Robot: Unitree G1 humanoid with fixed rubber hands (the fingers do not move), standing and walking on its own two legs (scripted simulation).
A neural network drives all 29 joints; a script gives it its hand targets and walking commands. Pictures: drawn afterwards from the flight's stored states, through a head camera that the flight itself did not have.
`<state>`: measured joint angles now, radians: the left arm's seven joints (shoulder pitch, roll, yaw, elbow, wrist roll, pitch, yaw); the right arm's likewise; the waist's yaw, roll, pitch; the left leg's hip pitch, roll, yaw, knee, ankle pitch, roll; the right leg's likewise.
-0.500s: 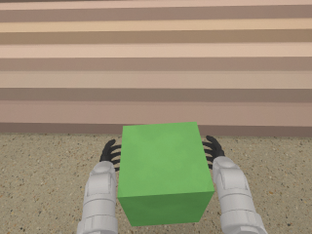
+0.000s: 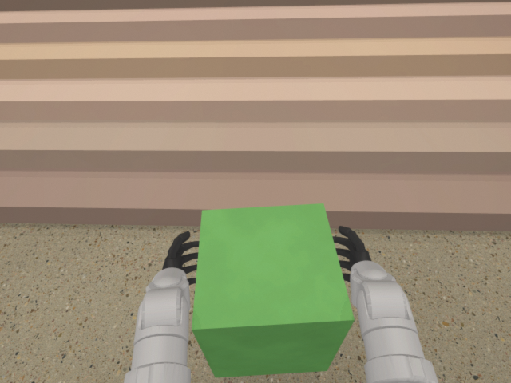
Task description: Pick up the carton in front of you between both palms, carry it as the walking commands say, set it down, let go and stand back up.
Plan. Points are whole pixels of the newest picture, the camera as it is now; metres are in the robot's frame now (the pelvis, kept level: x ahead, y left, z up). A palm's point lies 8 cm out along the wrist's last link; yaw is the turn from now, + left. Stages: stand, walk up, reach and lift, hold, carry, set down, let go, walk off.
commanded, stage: reach and lift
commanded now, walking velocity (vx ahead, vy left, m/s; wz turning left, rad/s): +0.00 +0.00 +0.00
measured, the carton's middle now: (267, 294) +0.29 +0.00 -0.04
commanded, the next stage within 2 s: hold in 0.22 s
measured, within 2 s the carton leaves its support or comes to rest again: neither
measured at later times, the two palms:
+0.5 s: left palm (171, 273) +0.28 +0.15 +0.05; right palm (363, 266) +0.28 -0.15 +0.05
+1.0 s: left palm (171, 272) +0.28 +0.15 +0.05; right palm (363, 265) +0.28 -0.15 +0.05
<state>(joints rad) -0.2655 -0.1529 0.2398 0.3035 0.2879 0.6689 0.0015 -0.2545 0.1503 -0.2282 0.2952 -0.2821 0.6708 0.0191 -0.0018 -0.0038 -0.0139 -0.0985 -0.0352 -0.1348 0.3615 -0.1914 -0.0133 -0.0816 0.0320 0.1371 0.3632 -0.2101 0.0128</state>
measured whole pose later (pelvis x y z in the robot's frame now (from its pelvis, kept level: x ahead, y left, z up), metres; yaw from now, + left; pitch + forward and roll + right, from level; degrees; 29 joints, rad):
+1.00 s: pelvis -0.01 +0.00 +0.00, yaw +0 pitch -7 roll +0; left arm -0.29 -0.16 0.25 0.24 0.30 0.76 -0.01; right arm -0.29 0.16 -0.24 0.24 -0.29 0.76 0.03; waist 0.00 0.00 0.01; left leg -0.05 -0.03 -0.13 0.34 -0.18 -0.01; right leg -0.03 0.03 0.13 0.34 -0.20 0.01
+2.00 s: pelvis +0.29 -0.01 +0.00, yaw +0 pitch +6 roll +2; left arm -0.16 -0.13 0.12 -0.37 0.10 1.20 0.10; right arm -0.15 0.13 -0.09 -0.38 -0.11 1.21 -0.09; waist 0.04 -0.03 -0.12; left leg -0.59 0.05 0.14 0.77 -0.25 0.00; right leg -0.02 -0.04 -0.16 0.24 -0.33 -0.02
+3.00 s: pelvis +0.94 -0.01 -0.01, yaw -2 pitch +7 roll +1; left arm -0.78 -0.06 0.29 -0.12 0.05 1.23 0.15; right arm -0.78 0.06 -0.30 -0.16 -0.09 1.28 -0.13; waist 0.10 0.01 0.08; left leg -1.07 0.07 0.07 1.71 -0.53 0.11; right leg -0.19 0.02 -0.11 0.48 -0.41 -0.08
